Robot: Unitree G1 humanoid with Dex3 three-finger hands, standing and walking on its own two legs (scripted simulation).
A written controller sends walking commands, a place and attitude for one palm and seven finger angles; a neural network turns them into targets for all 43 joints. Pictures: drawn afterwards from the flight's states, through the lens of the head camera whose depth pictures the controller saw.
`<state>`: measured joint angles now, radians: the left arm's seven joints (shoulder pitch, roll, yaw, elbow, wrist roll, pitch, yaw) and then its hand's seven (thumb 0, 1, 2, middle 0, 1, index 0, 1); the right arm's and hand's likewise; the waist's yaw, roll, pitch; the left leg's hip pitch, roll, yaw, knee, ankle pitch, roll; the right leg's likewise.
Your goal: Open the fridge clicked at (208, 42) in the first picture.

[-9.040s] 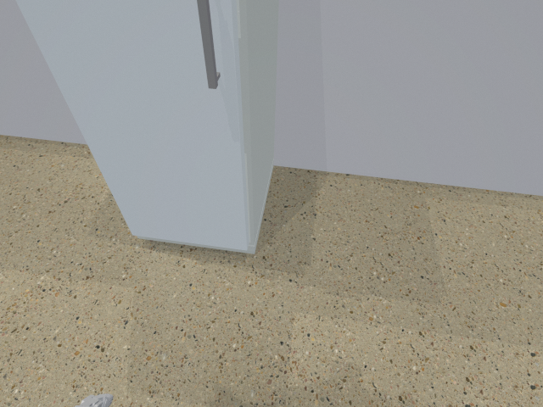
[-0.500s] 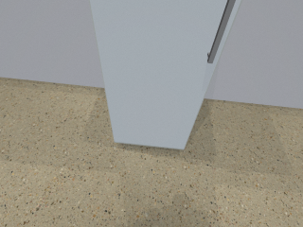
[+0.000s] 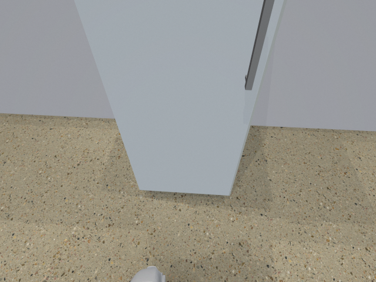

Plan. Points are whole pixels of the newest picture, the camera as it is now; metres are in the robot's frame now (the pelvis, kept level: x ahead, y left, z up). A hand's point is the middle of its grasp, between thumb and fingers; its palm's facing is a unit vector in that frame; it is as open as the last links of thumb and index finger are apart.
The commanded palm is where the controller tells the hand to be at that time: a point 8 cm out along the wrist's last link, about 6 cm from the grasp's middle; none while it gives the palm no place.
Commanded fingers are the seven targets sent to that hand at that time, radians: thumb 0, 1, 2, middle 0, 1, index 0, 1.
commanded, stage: take the last steps up to it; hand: right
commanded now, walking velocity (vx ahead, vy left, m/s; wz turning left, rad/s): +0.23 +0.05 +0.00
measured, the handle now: (257, 40) +0.64 -0.12 +0.21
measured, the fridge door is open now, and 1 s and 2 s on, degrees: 0 0 0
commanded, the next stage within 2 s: come to a stop and stand still in 0.22 s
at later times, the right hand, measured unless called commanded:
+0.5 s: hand out of the picture +0.15 -0.16 -0.20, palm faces +0.09 +0.98 -0.15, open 7.3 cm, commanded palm none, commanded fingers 0.00 -0.90 -0.90 0.20 0.30 0.20 0.30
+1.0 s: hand out of the picture +0.11 -0.11 -0.16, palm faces +0.05 +0.97 -0.23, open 7.4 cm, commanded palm none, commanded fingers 0.00 -0.90 -0.90 0.20 0.30 0.20 0.30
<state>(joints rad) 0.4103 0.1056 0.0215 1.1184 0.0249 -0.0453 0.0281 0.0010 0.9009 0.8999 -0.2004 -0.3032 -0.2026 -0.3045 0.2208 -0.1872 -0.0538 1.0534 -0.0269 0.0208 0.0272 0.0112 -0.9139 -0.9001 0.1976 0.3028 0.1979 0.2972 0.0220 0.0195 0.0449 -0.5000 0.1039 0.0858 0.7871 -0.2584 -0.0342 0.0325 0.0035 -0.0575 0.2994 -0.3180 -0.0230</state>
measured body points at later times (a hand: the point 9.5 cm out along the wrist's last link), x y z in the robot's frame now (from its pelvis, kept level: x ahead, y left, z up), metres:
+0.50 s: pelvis +0.15 +0.01 -0.01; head +0.14 -0.02 +0.44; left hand +0.22 +0.24 -0.15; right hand +0.14 -0.21 -0.18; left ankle +0.13 +0.14 -0.74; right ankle +0.20 -0.09 -0.74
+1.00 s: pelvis +0.10 +0.07 +0.00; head +0.09 +0.10 +0.45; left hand +0.12 +0.31 -0.17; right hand +0.11 -0.16 -0.14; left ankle +0.11 +0.18 -0.74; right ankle +0.12 -0.08 -0.69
